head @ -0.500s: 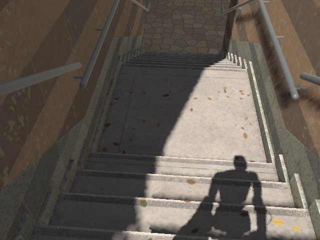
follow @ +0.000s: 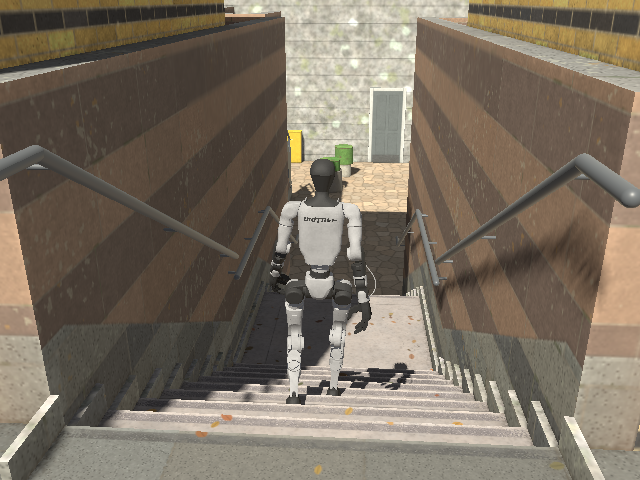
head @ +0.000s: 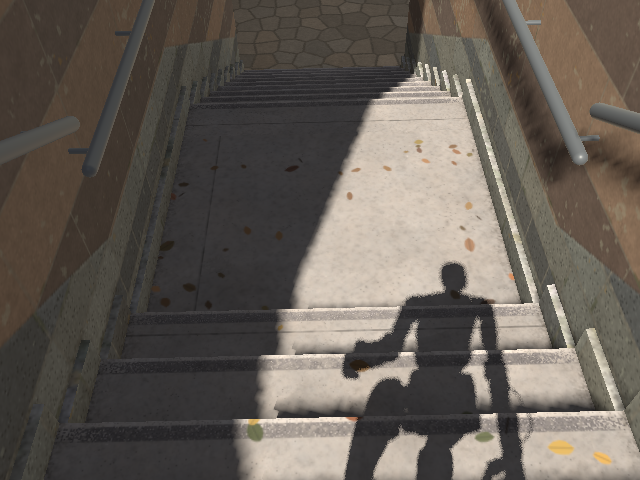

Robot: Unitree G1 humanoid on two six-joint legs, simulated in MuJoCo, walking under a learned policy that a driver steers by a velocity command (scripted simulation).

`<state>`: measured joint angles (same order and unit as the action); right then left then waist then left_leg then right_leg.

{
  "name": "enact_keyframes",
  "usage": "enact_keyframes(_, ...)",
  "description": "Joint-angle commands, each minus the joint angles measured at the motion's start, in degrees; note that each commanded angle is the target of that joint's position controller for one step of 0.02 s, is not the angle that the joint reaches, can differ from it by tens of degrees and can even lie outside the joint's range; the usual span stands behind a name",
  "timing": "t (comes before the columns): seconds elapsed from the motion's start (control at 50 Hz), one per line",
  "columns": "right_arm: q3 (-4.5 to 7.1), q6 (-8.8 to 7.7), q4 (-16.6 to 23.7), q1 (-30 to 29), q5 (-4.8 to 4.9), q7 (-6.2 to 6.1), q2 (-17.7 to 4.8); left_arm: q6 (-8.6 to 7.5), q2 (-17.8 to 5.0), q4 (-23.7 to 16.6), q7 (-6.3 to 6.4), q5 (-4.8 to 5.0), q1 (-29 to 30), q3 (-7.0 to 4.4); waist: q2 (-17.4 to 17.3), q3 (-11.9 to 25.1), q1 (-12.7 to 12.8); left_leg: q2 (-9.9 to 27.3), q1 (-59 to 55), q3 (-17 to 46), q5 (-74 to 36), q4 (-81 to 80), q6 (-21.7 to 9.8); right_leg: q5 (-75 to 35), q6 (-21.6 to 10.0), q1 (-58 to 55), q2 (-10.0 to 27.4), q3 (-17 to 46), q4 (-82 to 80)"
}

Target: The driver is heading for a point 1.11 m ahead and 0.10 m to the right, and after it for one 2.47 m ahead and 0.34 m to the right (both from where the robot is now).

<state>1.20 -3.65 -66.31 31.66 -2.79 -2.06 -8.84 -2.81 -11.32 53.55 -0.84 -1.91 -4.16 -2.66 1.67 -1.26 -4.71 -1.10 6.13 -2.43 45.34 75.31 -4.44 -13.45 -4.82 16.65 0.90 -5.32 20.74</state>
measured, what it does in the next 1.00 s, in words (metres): goes down: left foot 0.17 m lower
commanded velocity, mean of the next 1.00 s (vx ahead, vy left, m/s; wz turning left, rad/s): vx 0.49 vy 0.00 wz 0.00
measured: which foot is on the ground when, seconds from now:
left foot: up 0.00-0.48, down 0.50-1.00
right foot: down 0.00-0.52, up 0.54-1.00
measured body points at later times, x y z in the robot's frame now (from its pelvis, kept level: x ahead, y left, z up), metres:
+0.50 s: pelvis +0.27 +0.02 -0.16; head +0.27 +0.04 +0.28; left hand +0.17 +0.25 -0.32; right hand +0.43 -0.21 -0.28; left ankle +0.39 +0.10 -0.91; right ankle +0.07 -0.07 -0.76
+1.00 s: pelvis +0.54 +0.02 -0.30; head +0.54 +0.01 +0.15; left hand +0.70 +0.25 -0.43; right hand +0.45 -0.21 -0.45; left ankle +0.37 +0.10 -0.94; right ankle +0.68 -0.08 -1.03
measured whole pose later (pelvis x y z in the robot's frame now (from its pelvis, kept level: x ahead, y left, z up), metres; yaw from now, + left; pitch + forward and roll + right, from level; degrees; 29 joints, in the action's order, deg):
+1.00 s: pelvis +0.54 +0.02 -0.30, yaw +0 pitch -1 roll +3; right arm 1.6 -3.4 -60.6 28.3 -2.6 -2.5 -10.2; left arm -1.2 -12.0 53.7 -1.4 -1.2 -5.9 -2.9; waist 3.2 0.0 -5.9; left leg -4.3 8.9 -6.0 49.7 59.7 -3.4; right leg -20.5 -3.2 25.3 3.0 -0.7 27.1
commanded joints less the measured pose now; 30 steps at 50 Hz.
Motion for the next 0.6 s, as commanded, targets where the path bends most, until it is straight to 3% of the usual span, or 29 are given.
enact_keyframes(0.02, 1.42, 0.46, 1.98, 11.05, 4.79, -1.78, -1.97, -0.90, -12.11, 8.44, -0.43, 0.08, -31.24, -2.10, 12.49, 10.41, 4.74, -3.37, 42.10, 8.43, 4.76, 45.20, -2.71, -59.04, -2.56, -49.96, 19.29, 14.54, 23.93)
enact_keyframes(0.04, 1.58, 0.21, 1.56, 10.76, 5.11, -2.33, -5.18, -0.65, -10.92, 7.67, -1.36, 1.44, -30.96, -2.11, 5.09, 14.29, 6.19, -0.56, 46.54, 7.82, -2.34, 37.72, -2.94, -48.55, -4.86, -48.31, 23.14, 18.04, 18.32)
enact_keyframes(0.06, 2.34, 0.86, 2.66, 5.74, 3.09, -2.28, -6.90, -0.37, -11.09, 7.46, -0.75, 1.65, -27.86, -2.50, 2.98, 10.43, 5.56, 1.24, 49.62, 5.52, -7.78, 33.81, -1.56, -19.99, -11.44, -38.54, 24.12, 21.07, 11.48)
enact_keyframes(0.08, 2.54, 1.58, 3.73, 1.35, 0.47, -1.19, -7.34, -0.48, -10.67, 5.95, 0.03, 0.80, -23.80, -2.82, 5.80, 7.78, 5.56, 4.94, 50.27, 7.18, -11.62, 28.37, -1.04, 16.45, -16.44, -27.99, 25.70, 29.71, 6.28)
enact_keyframes(0.1, 3.49, 2.52, 4.15, -4.56, -1.26, -0.18, -9.42, -0.73, -6.63, 5.74, 0.36, 0.56, -23.79, -1.72, 1.35, 1.03, 5.70, 5.76, 49.66, 7.40, -10.79, 25.29, -0.14, 21.70, -16.67, -17.58, 23.52, 30.97, 4.38)
enact_keyframes(0.12, 3.70, 2.84, 4.57, -7.72, -0.67, 0.38, -8.24, -1.52, -3.92, 6.10, 0.18, -0.27, -21.83, -0.34, -2.33, -4.08, 3.82, 6.73, 45.16, 11.64, -24.84, 10.46, 0.57, 19.56, -12.53, -5.66, 19.88, 25.30, 5.36)
enact_keyframes(0.14, 3.14, 3.51, 5.29, -10.22, 0.68, 0.93, -4.80, -2.29, -2.98, 6.46, 0.80, 0.20, -20.96, 0.21, -1.92, -8.11, 1.69, 6.96, 37.81, 9.20, -33.26, -1.46, 2.68, 17.31, -10.11, 6.64, 16.37, 19.84, 3.08)
enact_keyframes(0.16, 3.01, 4.23, 6.16, -12.40, -0.32, 1.61, -3.55, -2.53, -4.53, 6.78, 1.31, 0.80, -22.18, 0.25, 0.31, -8.75, 2.06, 6.61, 34.07, 6.76, -36.02, -5.87, 3.29, 17.07, -10.20, 10.91, 14.92, 19.25, 2.18)
enact_keyframes(0.18, 2.48, 5.21, 5.69, -11.12, -1.66, 1.71, -2.29, -2.10, -6.66, 7.09, 1.51, 0.55, -23.03, -0.23, 2.59, -6.22, 1.64, 6.08, 31.17, 5.01, -36.04, -5.70, 3.80, 12.73, -10.64, 11.80, 14.25, 18.61, 2.58)
enact_keyframes(0.2, 2.60, 5.64, 4.51, -7.67, -1.32, 1.87, -2.56, -2.10, -8.03, 6.42, 1.05, -0.44, -22.87, -0.69, 4.31, -3.59, 0.49, 5.32, 30.21, 3.78, -41.82, -3.17, 3.15, 11.97, -10.73, 10.97, 13.83, 18.61, 5.06)
enact_keyframes(0.22, 2.94, 5.94, 5.85, -9.74, -0.49, 1.97, -3.83, -1.92, -6.98, 5.69, 0.70, 0.00, -22.70, -0.36, 4.40, -4.05, 0.35, 5.36, 31.12, 3.77, -42.79, -4.35, 2.50, 11.13, -10.10, 11.21, 13.29, 18.39, 4.53)
enact_keyframes(0.24, 3.31, 4.49, 8.37, -17.18, 0.17, 2.72, -5.61, -3.09, -4.85, 6.84, 1.12, 1.04, -23.17, -0.13, 1.54, -6.16, 1.41, 7.08, 38.18, 8.28, -57.78, -14.79, 0.96, 23.76, -8.19, 5.74, 10.76, 17.97, 7.45)
enact_keyframes(0.26, 3.70, 3.30, 9.28, -20.99, 0.29, 2.95, -7.44, -3.69, -3.84, 6.67, 1.44, 1.06, -22.64, 0.30, 0.91, -6.48, 2.76, 6.70, 38.69, 7.51, -63.41, -21.65, 0.92, 28.92, -7.57, 3.71, 9.56, 17.58, 9.06)
enact_keyframes(0.28, 3.06, 2.39, 10.62, -24.04, 0.45, 3.28, -6.66, -4.15, -3.67, 6.19, 1.73, 1.58, -20.34, 0.33, -1.05, -6.60, 2.51, 5.55, 30.23, 4.12, -74.33, -31.58, 1.16, 36.99, -6.33, 10.54, 6.91, 13.05, 9.87)
enact_keyframes(0.3, 2.80, 1.78, 9.98, -24.01, -0.05, 3.85, -5.61, -3.98, -4.03, 5.87, 2.06, 2.15, -19.36, 0.54, -1.56, -4.44, 2.89, 4.00, 19.95, 2.20, -81.22, -32.76, 1.15, 38.60, -5.57, 15.09, 5.72, 10.95, 11.63)
enact_keyframes(0.32, 2.50, 1.71, 9.84, -23.29, 0.36, 4.33, -4.54, -3.63, -4.88, 6.04, 2.10, 1.81, -19.93, 0.41, -0.64, -3.58, 3.44, 3.06, 17.28, 1.14, -80.68, -32.86, 0.98, 38.83, -5.54, 14.67, 6.20, 10.59, 13.38)
enact_keyframes(0.34, 2.28, 1.97, 10.65, -25.14, 0.66, 4.29, -4.39, -3.16, -5.37, 6.35, 2.19, 1.58, -21.60, 0.32, 0.56, -4.83, 4.94, 3.24, 19.80, 1.62, -76.64, -33.90, 1.06, 37.89, -6.01, 11.17, 7.30, 11.97, 15.60)
enact_keyframes(0.38, 1.84, 2.27, 13.93, -31.70, 1.07, 3.99, -4.48, -1.85, -4.72, 7.49, 2.41, 0.33, -26.00, 0.39, 1.36, -9.46, 9.47, 3.81, 25.26, 1.07, -69.31, -40.30, 1.25, 33.16, -6.36, 4.80, 8.28, 12.74, 19.07)
enact_keyframes(0.4, 1.80, 2.17, 15.32, -34.02, 1.76, 3.74, -4.75, -1.00, -4.81, 8.02, 2.81, -0.45, -27.31, 0.49, 2.25, -11.21, 11.16, 4.46, 27.10, 1.44, -64.94, -43.46, 1.31, 29.89, -6.76, 1.20, 8.61, 14.06, 20.65)
enact_keyframes(0.42, 1.50, 1.78, 16.13, -34.95, 1.99, 3.22, -5.12, -0.40, -4.56, 8.49, 2.81, -1.08, -28.65, 0.56, 2.75, -11.72, 12.85, 4.80, 27.05, 0.98, -61.82, -48.52, 1.33, 25.87, -7.10, -2.78, 7.95, 13.81, 22.81)
enact_keyframes(0.44, 1.94, 1.47, 15.43, -31.60, 2.43, 2.61, -5.62, 0.56, -3.67, 9.74, 3.68, -1.48, -29.45, 0.76, 2.38, -11.45, 12.25, 6.03, 23.66, 1.34, -62.42, -53.13, 0.48, 21.20, -6.98, -4.80, 8.29, 13.07, 28.19)
enact_keyframes(0.46, 2.37, 1.07, 14.04, -25.72, 2.14, 2.29, -6.38, 0.85, -3.78, 10.27, 4.10, -2.08, -30.67, 0.90, -0.73, -9.54, 10.70, 4.99, 16.00, -0.93, -62.85, -56.25, 0.21, 17.70, -7.00, -3.85, 7.38, 11.52, 36.03)
enact_keyframes(0.48, 3.01, 1.01, 10.10, -14.54, 1.91, 2.29, -7.22, 0.92, -5.80, 10.42, 4.27, -2.15, -29.22, 0.64, -1.50, -4.95, 5.36, 4.67, 6.44, -1.40, -61.13, -59.70, -0.83, 10.52, -7.57, -4.36, 6.98, 10.55, 46.64)
enact_keyframes(0.5, 4.23, 1.70, 5.99, -3.10, 1.86, 2.51, -9.07, 0.83, -7.58, 10.66, 3.87, -1.13, -28.64, -0.16, -3.61, 2.15, -0.03, 4.28, -7.85, -2.49, -57.55, -60.49, -0.49, 10.17, -7.21, -0.64, 4.34, 8.00, 60.88)
enact_keyframes(0.52, 4.72, 1.61, 4.46, 1.91, 1.33, 3.46, -12.45, 0.22, -5.14, 10.64, 3.12, -0.16, -29.46, -0.27, -12.76, 4.68, -1.58, 9.36, -18.87, 2.35, -71.74, -53.83, -3.71, 47.17, -5.14, 12.37, -4.22, 4.23, 86.30)
enact_keyframes(0.54, 3.89, 1.59, 5.16, 3.82, 0.94, 4.19, -13.13, -0.18, -2.49, 7.97, 3.65, 2.68, -34.35, -0.08, -14.83, 13.47, 2.13, 19.19, -36.19, 12.44, -88.68, -29.76, -6.86, 67.67, -3.66, 31.65, -5.09, 7.67, 100.72)
enact_keyframes(0.56, 4.89, 1.82, 5.16, 5.34, 2.02, 4.28, -15.89, -0.77, -4.52, 4.65, 3.92, 3.28, -28.83, 0.23, -13.80, 14.16, -1.43, 25.77, -36.91, 22.43, -61.92, -41.10, -12.08, 57.16, -4.07, 44.43, -3.12, 9.33, 96.21)
enact_keyframes(0.58, 4.94, 2.21, 5.41, 0.87, 2.78, 3.10, -15.11, -0.45, -5.72, 2.16, 3.91, 1.74, -20.76, -0.19, -13.26, 7.80, -1.11, 28.17, -25.87, 29.19, -32.29, -52.09, -16.19, 48.20, -2.45, 48.95, -0.52, 8.51, 89.94)
enact_keyframes(0.6, 3.51, 2.19, 6.80, -4.59, 2.59, 2.60, -9.77, 0.41, -8.40, 2.66, 3.35, -0.65, -16.90, -1.14, -4.50, 0.76, 1.20, 24.88, -11.58, 26.83, -24.96, -55.69, -15.05, 44.10, -1.02, 42.77, 1.87, 9.58, 81.92)
Velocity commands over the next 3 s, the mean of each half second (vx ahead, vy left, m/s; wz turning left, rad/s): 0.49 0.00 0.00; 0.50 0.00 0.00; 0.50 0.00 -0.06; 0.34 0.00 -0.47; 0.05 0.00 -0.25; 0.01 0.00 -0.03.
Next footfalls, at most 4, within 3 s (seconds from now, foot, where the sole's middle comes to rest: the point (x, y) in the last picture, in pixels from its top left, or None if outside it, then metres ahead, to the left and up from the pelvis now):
0.50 left None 0.41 0.11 -0.98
1.04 right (345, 452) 0.71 -0.07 -1.15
1.60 left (275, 386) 1.02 0.12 -1.32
2.22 right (357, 347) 1.24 -0.18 -1.49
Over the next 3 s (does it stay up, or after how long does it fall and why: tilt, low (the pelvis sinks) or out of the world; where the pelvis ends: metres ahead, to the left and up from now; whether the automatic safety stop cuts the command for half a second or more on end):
stays up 1.12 0.08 -0.71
